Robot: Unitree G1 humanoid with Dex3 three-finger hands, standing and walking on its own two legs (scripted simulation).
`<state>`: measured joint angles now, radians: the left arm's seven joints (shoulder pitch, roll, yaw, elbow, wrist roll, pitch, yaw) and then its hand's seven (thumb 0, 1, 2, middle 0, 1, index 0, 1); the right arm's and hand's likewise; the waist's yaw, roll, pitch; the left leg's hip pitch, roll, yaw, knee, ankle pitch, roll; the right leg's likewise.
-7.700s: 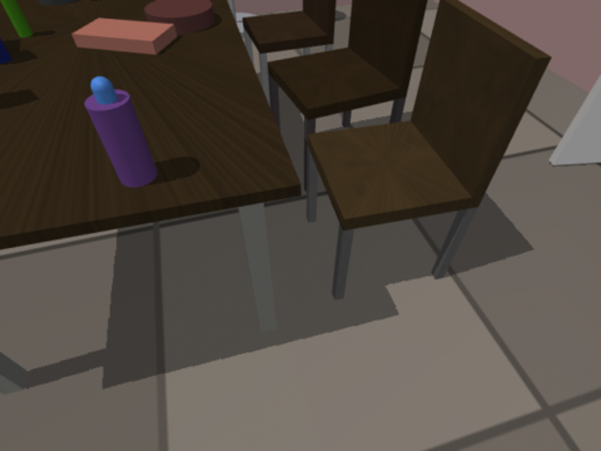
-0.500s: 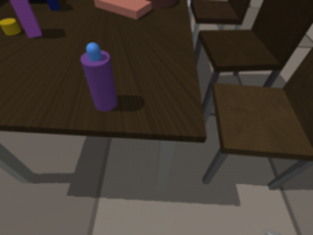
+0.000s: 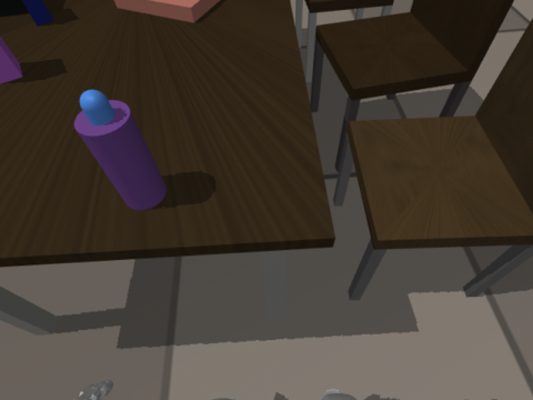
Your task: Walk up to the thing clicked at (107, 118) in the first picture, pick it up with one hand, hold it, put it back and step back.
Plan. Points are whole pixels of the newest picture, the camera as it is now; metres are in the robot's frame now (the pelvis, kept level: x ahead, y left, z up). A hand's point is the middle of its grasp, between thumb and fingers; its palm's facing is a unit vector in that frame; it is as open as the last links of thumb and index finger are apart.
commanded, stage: walk up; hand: left
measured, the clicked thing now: (121, 151) +0.47 +0.24 +0.11
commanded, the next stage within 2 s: stand in 1.28 s
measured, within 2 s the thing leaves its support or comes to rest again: neither
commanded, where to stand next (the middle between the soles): +0.05 +0.02 m, yaw +3 degrees
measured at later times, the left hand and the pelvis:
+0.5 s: hand out of the picture +0.04 +0.26 -0.14, palm faces +0.04 -0.94 -0.33, open 7.4 cm; pelvis -0.02 +0.00 +0.02, yaw +1 degrees
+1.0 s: hand out of the picture +0.08 +0.25 -0.13, palm faces +0.05 -0.95 -0.31, open 7.4 cm; pelvis +0.00 +0.00 +0.02, yaw +2 degrees
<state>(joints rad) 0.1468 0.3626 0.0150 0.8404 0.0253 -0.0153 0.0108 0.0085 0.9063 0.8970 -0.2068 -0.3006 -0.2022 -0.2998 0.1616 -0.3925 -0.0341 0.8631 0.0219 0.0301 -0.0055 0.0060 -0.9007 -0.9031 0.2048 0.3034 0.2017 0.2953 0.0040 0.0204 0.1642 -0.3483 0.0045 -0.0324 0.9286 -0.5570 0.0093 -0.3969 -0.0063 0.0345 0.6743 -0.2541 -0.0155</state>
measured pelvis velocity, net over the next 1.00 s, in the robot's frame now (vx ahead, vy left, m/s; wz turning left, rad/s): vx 0.00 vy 0.00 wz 0.04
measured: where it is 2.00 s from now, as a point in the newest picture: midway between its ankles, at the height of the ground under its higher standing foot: outside the picture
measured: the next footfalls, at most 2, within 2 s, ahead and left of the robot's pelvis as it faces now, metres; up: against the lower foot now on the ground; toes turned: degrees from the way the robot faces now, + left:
left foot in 0.06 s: +0.01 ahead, +0.15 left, +0.00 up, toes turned +0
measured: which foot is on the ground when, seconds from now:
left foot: up 0.00-0.04, down 0.06-1.00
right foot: down 0.00-1.00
